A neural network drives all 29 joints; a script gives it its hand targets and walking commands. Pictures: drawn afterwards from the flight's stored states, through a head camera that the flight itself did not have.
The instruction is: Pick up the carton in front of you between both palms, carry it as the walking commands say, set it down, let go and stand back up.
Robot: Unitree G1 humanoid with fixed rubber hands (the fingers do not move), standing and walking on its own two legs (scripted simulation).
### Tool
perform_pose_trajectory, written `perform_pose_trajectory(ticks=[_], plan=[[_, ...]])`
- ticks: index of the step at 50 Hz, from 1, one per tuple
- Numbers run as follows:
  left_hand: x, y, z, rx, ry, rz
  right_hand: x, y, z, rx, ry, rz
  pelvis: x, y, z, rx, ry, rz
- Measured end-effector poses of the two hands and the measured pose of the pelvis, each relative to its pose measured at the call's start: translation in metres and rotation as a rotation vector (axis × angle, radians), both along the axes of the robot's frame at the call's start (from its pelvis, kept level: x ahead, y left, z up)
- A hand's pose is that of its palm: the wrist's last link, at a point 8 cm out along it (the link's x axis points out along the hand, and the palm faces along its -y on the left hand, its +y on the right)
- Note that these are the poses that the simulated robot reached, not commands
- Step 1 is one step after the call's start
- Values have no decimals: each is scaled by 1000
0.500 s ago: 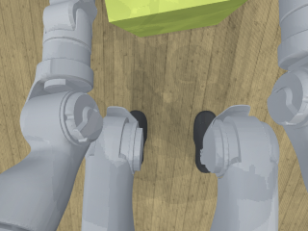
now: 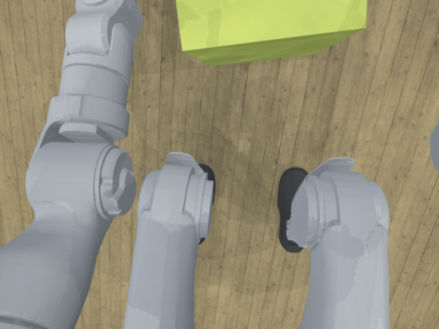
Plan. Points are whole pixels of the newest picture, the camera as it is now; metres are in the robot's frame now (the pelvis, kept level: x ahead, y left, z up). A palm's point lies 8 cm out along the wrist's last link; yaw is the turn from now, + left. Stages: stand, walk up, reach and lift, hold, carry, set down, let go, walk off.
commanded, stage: set down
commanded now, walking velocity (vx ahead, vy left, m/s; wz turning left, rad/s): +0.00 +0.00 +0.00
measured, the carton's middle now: out of the picture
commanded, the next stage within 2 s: let go in 0.86 s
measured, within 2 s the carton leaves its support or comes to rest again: neither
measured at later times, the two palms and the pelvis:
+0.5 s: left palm out of the picture +0.56 +0.15 +0.03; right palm out of the picture +0.60 -0.23 +0.03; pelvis +0.00 -0.01 +0.13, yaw -1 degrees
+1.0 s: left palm out of the picture +0.55 +0.15 +0.16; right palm out of the picture +0.58 -0.24 +0.17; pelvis +0.03 -0.01 +0.27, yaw -3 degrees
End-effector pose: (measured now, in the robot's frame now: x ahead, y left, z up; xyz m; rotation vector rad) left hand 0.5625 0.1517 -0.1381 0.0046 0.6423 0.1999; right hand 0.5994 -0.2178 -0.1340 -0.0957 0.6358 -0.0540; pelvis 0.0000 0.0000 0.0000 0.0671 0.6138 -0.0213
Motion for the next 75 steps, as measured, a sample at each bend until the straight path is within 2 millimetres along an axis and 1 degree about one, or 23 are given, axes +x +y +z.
perform_pose_trajectory(ticks=[6, 12, 19, 26, 42, 48, 51, 54, 58, 62, 68, 75], plan=[[-3, -4, 52, 2, 1, 13, -6, -5, 51, -8, 16, -12, -2, 1, 35, -2, 50, -1], [-4, -4, 94, 9, 11, 19, -9, -11, 95, -6, 28, -8, -3, 1, 71, -1, 108, -9], [-2, -2, 133, 17, -1, 24, -5, -14, 131, -8, 20, 3, -1, -2, 105, 3, 152, -18], [-1, 0, 170, 22, -10, 28, -2, -18, 167, -12, 14, 9, 4, -6, 138, 6, 188, -23], [-7, 4, 270, 19, -14, 28, -2, -20, 269, -3, 20, 21, 20, -10, 230, 1, 203, -30], [-11, 4, 296, 36, -2, -1, -9, -21, 296, -20, 35, 13, 27, -10, 260, -8, 191, -33], [-19, 3, 303, 56, 13, -40, -22, -24, 303, -49, 48, -5, 31, -9, 273, -15, 181, -36], [-34, 6, 310, 83, 41, -99, -45, -26, 310, -81, 63, -35, 38, -8, 287, -23, 165, -39], [-62, 15, 324, 114, 82, -176, -83, -27, 320, -99, 82, -75, 49, -5, 305, -32, 130, -44], [-89, 30, 344, 126, 110, -217, -117, -25, 336, -94, 91, -87, 57, 0, 320, -43, 75, -46], [-127, 52, 377, 117, 128, -229, -156, -20, 364, -87, 94, -69, 70, 6, 340, -56, -28, -46], [-174, 65, 408, 104, 139, -220, -199, -17, 394, -83, 104, -57, 87, 9, 359, -67, -156, -43]])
